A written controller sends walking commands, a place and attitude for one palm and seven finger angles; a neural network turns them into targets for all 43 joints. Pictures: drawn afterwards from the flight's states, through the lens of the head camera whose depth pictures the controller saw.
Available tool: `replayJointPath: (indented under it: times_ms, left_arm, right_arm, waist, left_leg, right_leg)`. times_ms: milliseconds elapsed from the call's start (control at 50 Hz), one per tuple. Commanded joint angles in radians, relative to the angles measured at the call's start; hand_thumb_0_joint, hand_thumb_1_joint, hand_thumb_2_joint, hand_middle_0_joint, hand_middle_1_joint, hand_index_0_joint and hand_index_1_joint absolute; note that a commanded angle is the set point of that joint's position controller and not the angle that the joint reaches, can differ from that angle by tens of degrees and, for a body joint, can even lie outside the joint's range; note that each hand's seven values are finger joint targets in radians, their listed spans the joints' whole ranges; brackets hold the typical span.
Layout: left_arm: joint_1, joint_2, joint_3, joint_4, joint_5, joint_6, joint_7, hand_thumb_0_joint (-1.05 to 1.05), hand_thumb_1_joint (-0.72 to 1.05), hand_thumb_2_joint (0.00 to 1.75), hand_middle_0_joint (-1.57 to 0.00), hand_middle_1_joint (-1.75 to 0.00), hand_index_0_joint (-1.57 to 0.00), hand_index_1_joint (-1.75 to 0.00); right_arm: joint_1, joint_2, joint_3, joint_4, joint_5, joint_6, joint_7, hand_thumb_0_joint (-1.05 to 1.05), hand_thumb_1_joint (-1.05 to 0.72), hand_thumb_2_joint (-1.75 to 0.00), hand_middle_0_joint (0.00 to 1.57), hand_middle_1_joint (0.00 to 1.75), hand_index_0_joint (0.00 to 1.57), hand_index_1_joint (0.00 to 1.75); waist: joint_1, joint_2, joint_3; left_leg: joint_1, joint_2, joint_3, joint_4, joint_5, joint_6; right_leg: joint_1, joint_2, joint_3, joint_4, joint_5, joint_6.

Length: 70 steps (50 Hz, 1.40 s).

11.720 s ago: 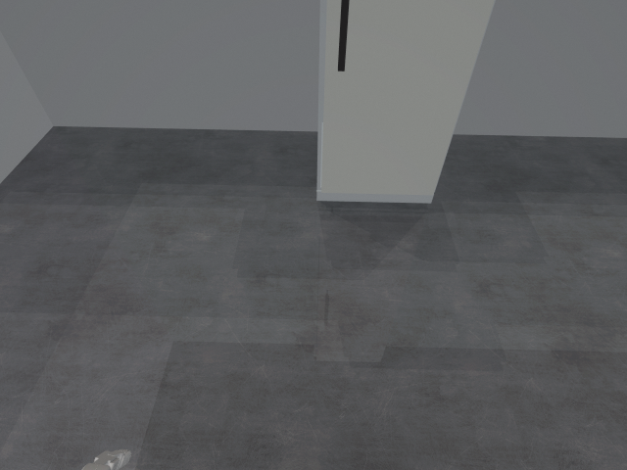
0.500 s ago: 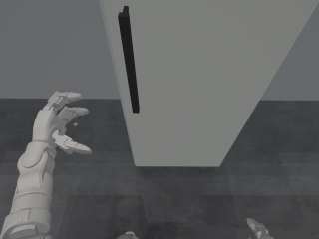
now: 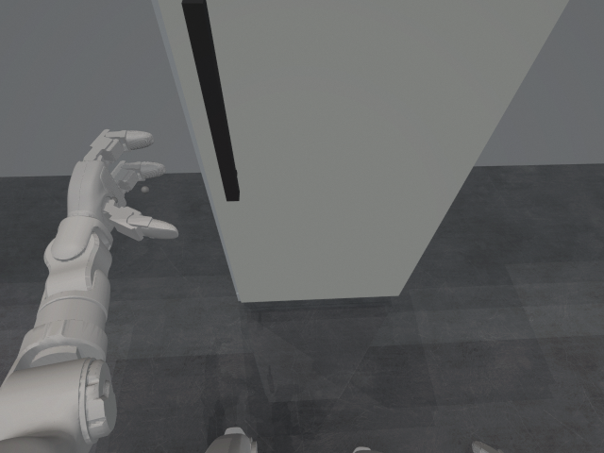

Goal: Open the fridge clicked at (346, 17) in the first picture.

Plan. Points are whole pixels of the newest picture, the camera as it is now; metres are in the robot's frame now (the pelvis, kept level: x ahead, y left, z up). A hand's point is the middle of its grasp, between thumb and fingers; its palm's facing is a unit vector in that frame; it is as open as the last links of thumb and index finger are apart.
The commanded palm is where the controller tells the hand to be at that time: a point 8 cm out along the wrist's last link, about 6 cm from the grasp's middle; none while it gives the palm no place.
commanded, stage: move the hooked fingers beside the handle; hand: left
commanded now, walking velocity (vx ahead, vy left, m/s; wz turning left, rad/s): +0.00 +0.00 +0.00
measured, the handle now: (219, 113) +0.56 +0.13 +0.12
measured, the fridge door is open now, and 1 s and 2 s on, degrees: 0 0 0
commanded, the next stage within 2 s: feel for the door with the fingertips in 1.20 s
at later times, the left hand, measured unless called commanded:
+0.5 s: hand (174, 149) +0.51 +0.19 +0.09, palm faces +0.04 -1.00 -0.01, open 14.0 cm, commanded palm +0.48 +0.24 +0.09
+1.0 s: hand (170, 167) +0.48 +0.19 +0.09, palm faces +0.05 -1.00 +0.01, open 14.0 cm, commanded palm +0.46 +0.24 +0.09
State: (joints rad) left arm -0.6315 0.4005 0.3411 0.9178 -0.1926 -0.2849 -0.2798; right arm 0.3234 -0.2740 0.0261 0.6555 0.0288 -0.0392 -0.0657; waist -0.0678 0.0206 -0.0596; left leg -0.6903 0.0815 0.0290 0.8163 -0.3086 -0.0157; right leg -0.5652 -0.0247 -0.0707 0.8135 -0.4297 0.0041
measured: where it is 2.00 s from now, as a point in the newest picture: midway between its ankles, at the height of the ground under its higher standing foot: outside the picture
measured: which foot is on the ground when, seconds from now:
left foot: down 0.00-1.00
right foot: down 0.00-1.00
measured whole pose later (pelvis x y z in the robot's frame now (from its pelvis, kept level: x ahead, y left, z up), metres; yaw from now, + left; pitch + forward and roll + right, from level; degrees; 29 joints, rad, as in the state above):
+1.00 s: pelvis +0.01 +0.00 -0.01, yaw -1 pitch +14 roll -2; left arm -0.75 0.38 0.35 1.04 -0.13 -0.32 -0.19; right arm 0.34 -0.26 0.01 0.62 0.01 0.05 -0.02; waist -0.10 0.03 -0.11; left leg -0.76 0.09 0.03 0.88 -0.35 -0.01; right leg -0.63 -0.02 -0.06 0.85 -0.46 0.01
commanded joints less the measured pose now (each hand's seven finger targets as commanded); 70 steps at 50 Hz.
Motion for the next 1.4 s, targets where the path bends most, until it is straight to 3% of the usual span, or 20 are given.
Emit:
replayJointPath:
  times_ms: [0,80,140,220,260,380,520,560,620,680,720,760,800,860,960,1100,1120,1180,1280,1380]
  left_arm:
    - [-0.484,0.279,0.063,-0.201,-0.007,-0.112,0.002,0.00,-0.50,0.30,-0.30,-1.20,-0.30,-1.20]
    - [-0.490,0.279,0.061,-0.112,0.009,-0.110,0.010,0.00,-0.50,0.30,-0.30,-1.20,-0.30,-1.20]
    - [-0.549,0.236,0.013,-0.056,0.024,-0.090,0.015,0.00,-0.50,0.30,-0.30,-1.20,-0.30,-1.20]
    - [-0.629,0.278,0.050,-0.045,0.034,-0.102,0.043,0.00,-0.50,0.30,-0.30,-1.20,-0.30,-1.20]
    - [-0.657,0.341,0.100,-0.046,0.048,-0.121,0.062,0.00,-0.50,0.30,-0.30,-1.20,-0.30,-1.20]
    - [-0.712,0.357,0.093,0.002,0.090,-0.134,0.083,0.00,-0.50,0.30,-0.30,-1.20,-0.30,-1.20]
    - [-0.556,0.303,0.095,-0.024,0.060,-0.106,0.055,0.00,-0.50,0.30,-0.30,-1.20,-0.30,-1.20]
    - [-0.535,0.286,0.095,-0.077,0.051,-0.113,0.055,0.00,-0.50,0.30,-0.30,-1.20,-0.30,-1.20]
    - [-0.556,0.256,0.071,-0.096,0.051,-0.113,0.071,0.00,-0.50,0.30,-0.30,-1.20,-0.30,-1.20]
    - [-0.567,0.296,0.105,-0.179,0.055,-0.134,0.094,0.00,-0.50,0.30,-0.30,-1.20,-0.30,-1.20]
    - [-0.528,0.254,0.072,-0.203,0.056,-0.141,0.098,0.00,-0.50,0.30,-0.30,-1.20,-0.30,-1.20]
    - [-0.547,0.204,0.026,-0.208,0.055,-0.140,0.098,0.00,-0.50,0.30,-0.30,-1.20,-0.30,-1.20]
    - [-0.518,0.230,0.046,-0.175,0.057,-0.129,0.098,0.00,-0.50,0.30,-0.30,-1.20,-0.30,-1.20]
    - [-0.509,0.179,0.009,-0.121,0.048,-0.105,0.090,0.00,-0.50,0.30,-0.30,-1.20,-0.30,-1.20]
    - [-0.574,0.232,0.041,-0.075,0.049,-0.109,0.092,0.00,-0.50,0.30,-0.30,-1.20,-0.30,-1.20]
    - [-0.671,0.280,0.043,-0.051,0.065,-0.157,0.084,0.00,-0.50,0.30,-0.30,-1.20,-0.30,-1.20]
    - [-0.709,0.246,0.008,-0.064,0.065,-0.159,0.080,0.00,-0.50,0.30,-0.30,-1.20,-0.30,-1.20]
    - [-0.674,0.241,0.014,-0.028,0.058,-0.148,0.073,0.00,-0.50,0.30,-0.30,-1.20,-0.30,-1.20]
    - [-0.647,0.289,0.056,0.021,0.057,-0.115,0.078,0.00,-0.50,0.30,-0.30,-1.20,-0.30,-1.20]
    - [-0.657,0.225,0.028,-0.070,0.058,-0.147,0.107,0.00,-0.50,0.30,-0.30,-1.20,-0.30,-1.20]
  right_arm:
    - [0.069,-0.145,-0.065,-0.086,0.001,-0.024,-0.009,0.00,-0.90,-0.90,0.20,0.30,0.20,0.30]
    - [0.093,-0.148,-0.068,-0.075,-0.002,-0.006,-0.002,0.00,-0.90,-0.90,0.20,0.30,0.20,0.30]
    - [0.108,-0.149,-0.070,-0.071,-0.002,0.005,0.002,0.00,-0.90,-0.90,0.20,0.30,0.20,0.30]
    - [0.137,-0.156,-0.074,-0.064,-0.010,0.016,0.006,0.00,-0.90,-0.90,0.20,0.30,0.20,0.30]
    - [0.155,-0.159,-0.075,-0.057,-0.018,0.020,0.006,0.00,-0.90,-0.90,0.20,0.30,0.20,0.30]
    - [0.187,-0.153,-0.072,-0.052,-0.024,0.035,0.020,0.00,-0.90,-0.90,0.20,0.30,0.20,0.30]
    - [0.201,-0.155,-0.084,-0.090,-0.025,0.061,0.034,0.00,-0.90,-0.90,0.20,0.30,0.20,0.30]
    - [0.203,-0.150,-0.087,-0.099,-0.026,0.064,0.039,0.00,-0.90,-0.90,0.20,0.30,0.20,0.30]
    - [0.194,-0.146,-0.088,-0.094,-0.022,0.072,0.042,0.00,-0.90,-0.90,0.20,0.30,0.20,0.30]
    - [0.189,-0.148,-0.093,-0.096,-0.022,0.072,0.041,0.00,-0.90,-0.90,0.20,0.30,0.20,0.30]
    - [0.175,-0.138,-0.090,-0.100,-0.019,0.070,0.042,0.00,-0.90,-0.90,0.20,0.30,0.20,0.30]
    - [0.166,-0.132,-0.087,-0.094,-0.018,0.068,0.043,0.00,-0.90,-0.90,0.20,0.30,0.20,0.30]
    - [0.157,-0.138,-0.088,-0.090,-0.017,0.071,0.042,0.00,-0.90,-0.90,0.20,0.30,0.20,0.30]
    - [0.147,-0.137,-0.083,-0.095,-0.013,0.074,0.039,0.00,-0.90,-0.90,0.20,0.30,0.20,0.30]
    - [0.131,-0.143,-0.075,-0.098,-0.013,0.071,0.030,0.00,-0.90,-0.90,0.20,0.30,0.20,0.30]
    - [0.124,-0.146,-0.070,-0.083,-0.013,0.057,0.021,0.00,-0.90,-0.90,0.20,0.30,0.20,0.30]
    - [0.126,-0.144,-0.069,-0.079,-0.014,0.055,0.022,0.00,-0.90,-0.90,0.20,0.30,0.20,0.30]
    - [0.137,-0.147,-0.070,-0.073,-0.016,0.053,0.023,0.00,-0.90,-0.90,0.20,0.30,0.20,0.30]
    - [0.158,-0.157,-0.071,-0.073,-0.017,0.059,0.022,0.00,-0.90,-0.90,0.20,0.30,0.20,0.30]
    - [0.168,-0.145,-0.079,-0.078,-0.024,0.055,0.035,0.00,-0.90,-0.90,0.20,0.30,0.20,0.30]
  waist:
    - [-0.012,0.058,-0.403]
    - [-0.024,0.033,-0.373]
    - [-0.053,0.032,-0.332]
    - [-0.059,0.033,-0.385]
    - [-0.056,0.038,-0.428]
    - [-0.073,0.094,-0.466]
    - [-0.039,0.061,-0.507]
    - [-0.030,0.085,-0.521]
    - [-0.049,0.050,-0.450]
    - [-0.036,0.085,-0.497]
    - [-0.032,0.111,-0.489]
    - [-0.051,0.125,-0.453]
    - [-0.042,0.097,-0.434]
    - [-0.053,0.051,-0.382]
    - [-0.056,0.021,-0.347]
    - [-0.070,0.071,-0.417]
    - [-0.084,0.092,-0.425]
    - [-0.076,0.097,-0.446]
    - [-0.068,0.043,-0.423]
    - [-0.062,0.091,-0.472]
  left_leg:
    - [0.321,-0.066,-0.033,-0.049,0.180,0.047]
    - [0.284,-0.062,-0.031,-0.038,0.175,0.050]
    - [0.265,-0.060,-0.031,-0.036,0.147,0.052]
    - [0.270,-0.057,-0.039,-0.021,0.162,0.051]
    - [0.274,-0.054,-0.043,-0.004,0.189,0.051]
    - [0.278,-0.050,-0.042,0.020,0.249,0.048]
    - [0.301,-0.045,-0.029,0.019,0.328,0.045]
    - [0.322,-0.047,-0.028,0.024,0.365,0.045]
    - [0.300,-0.045,-0.028,0.013,0.313,0.048]
    - [0.340,-0.048,-0.032,0.013,0.336,0.046]
    - [0.360,-0.048,-0.032,0.012,0.359,0.042]
    - [0.374,-0.048,-0.032,0.017,0.358,0.043]
    - [0.351,-0.048,-0.035,0.007,0.326,0.041]
    - [0.316,-0.053,-0.031,-0.005,0.276,0.045]
    - [0.256,-0.060,-0.029,-0.005,0.186,0.051]
    - [0.266,-0.057,-0.044,0.011,0.148,0.047]
    - [0.287,-0.056,-0.049,0.011,0.152,0.046]
    - [0.296,-0.053,-0.053,0.016,0.170,0.044]
    - [0.233,-0.054,-0.046,0.012,0.156,0.050]
    - [0.292,-0.051,-0.049,0.017,0.205,0.043]
  right_leg:
    - [0.018,0.057,0.039,-0.107,0.320,-0.009]
    - [-0.013,0.061,0.037,-0.101,0.318,-0.005]
    - [-0.063,0.063,0.034,-0.104,0.288,-0.003]
    - [-0.074,0.066,0.034,-0.089,0.283,-0.003]
    - [-0.069,0.070,0.036,-0.071,0.300,-0.005]
    - [-0.089,0.073,0.035,-0.048,0.350,-0.003]
    - [-0.050,0.084,0.021,-0.042,0.420,-0.007]
    - [-0.041,0.087,0.019,-0.036,0.448,-0.011]
    - [-0.063,0.089,0.016,-0.052,0.412,-0.004]
    - [-0.046,0.087,0.021,-0.047,0.425,-0.008]
    - [-0.045,0.086,0.019,-0.047,0.436,-0.013]
    - [-0.069,0.089,0.017,-0.051,0.431,-0.014]
    - [-0.060,0.087,0.017,-0.055,0.417,-0.013]
    - [-0.062,0.083,0.015,-0.071,0.390,-0.011]
    - [-0.064,0.074,0.029,-0.079,0.333,-0.009]
    - [-0.093,0.070,0.040,-0.067,0.274,-0.007]
    - [-0.113,0.071,0.035,-0.063,0.267,-0.008]
    - [-0.119,0.073,0.030,-0.059,0.273,-0.010]
    - [-0.097,0.074,0.032,-0.063,0.275,-0.005]
    - [-0.113,0.080,0.022,-0.049,0.292,-0.010]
